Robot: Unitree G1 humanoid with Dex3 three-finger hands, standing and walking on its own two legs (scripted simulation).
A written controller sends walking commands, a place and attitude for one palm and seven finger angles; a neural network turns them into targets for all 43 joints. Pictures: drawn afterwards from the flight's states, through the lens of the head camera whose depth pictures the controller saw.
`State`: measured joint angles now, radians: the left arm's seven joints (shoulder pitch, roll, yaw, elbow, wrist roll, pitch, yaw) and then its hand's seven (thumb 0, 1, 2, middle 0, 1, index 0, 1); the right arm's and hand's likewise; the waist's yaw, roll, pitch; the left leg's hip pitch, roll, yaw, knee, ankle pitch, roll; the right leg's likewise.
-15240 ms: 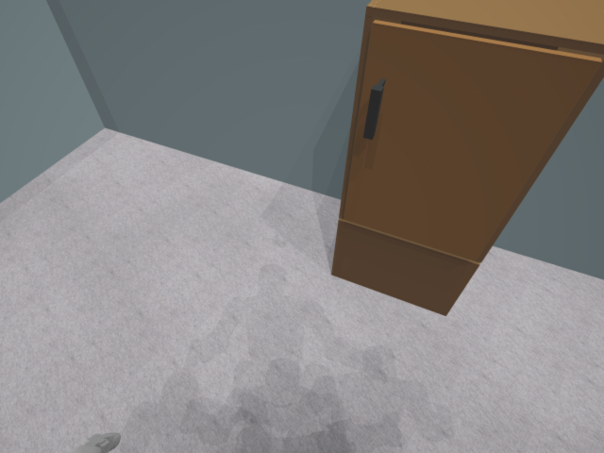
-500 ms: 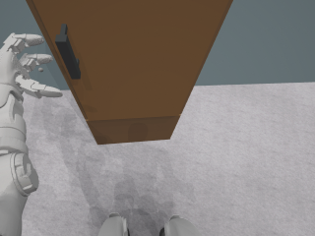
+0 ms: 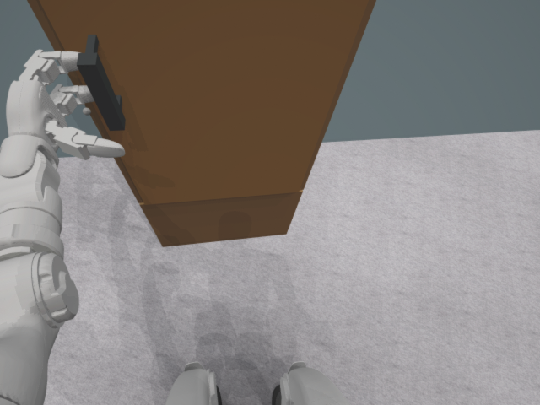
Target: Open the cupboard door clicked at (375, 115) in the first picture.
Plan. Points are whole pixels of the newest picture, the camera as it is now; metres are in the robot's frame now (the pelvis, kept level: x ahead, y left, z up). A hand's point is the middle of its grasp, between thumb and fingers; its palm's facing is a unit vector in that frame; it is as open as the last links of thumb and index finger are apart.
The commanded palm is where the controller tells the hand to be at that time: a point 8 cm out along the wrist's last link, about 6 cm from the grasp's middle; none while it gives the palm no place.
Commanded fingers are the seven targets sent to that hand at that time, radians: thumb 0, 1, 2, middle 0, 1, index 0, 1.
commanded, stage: slide the fingers in behind the handle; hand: left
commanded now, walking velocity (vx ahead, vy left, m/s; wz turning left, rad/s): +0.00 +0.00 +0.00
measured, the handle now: (105, 85) +0.56 +0.20 +0.09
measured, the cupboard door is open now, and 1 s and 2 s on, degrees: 0 1 1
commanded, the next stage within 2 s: close the thumb around the handle in 1.30 s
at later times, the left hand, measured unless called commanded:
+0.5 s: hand (102, 111) +0.51 +0.19 +0.09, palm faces +0.05 -1.00 +0.00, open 14.0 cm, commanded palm +0.48 +0.24 +0.09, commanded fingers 0.00 -0.50 0.30 -0.30 -1.20 -0.30 -1.20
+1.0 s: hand (118, 116) +0.50 +0.17 +0.09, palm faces +0.06 -1.00 +0.00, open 14.1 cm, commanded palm +0.48 +0.21 +0.09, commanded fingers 0.00 -0.50 0.30 -0.30 -1.20 -0.30 -1.20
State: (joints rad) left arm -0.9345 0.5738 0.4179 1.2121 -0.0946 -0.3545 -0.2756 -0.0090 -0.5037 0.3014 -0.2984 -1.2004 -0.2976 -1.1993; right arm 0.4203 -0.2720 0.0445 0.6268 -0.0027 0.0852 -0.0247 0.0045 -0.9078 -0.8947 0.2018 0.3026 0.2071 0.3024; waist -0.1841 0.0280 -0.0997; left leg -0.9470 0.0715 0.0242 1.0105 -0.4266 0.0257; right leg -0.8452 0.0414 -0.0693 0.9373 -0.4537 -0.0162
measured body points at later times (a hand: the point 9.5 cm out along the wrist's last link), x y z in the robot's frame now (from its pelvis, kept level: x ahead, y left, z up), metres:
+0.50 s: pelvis +0.01 -0.01 +0.00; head +0.12 +0.02 +0.44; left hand +0.50 +0.25 +0.09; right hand +0.01 -0.27 -0.11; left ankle +0.02 +0.10 -0.67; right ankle -0.01 -0.12 -0.67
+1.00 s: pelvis +0.00 -0.01 +0.00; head +0.11 +0.01 +0.44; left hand +0.49 +0.22 +0.10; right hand +0.02 -0.27 -0.11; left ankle +0.02 +0.10 -0.67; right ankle -0.01 -0.12 -0.67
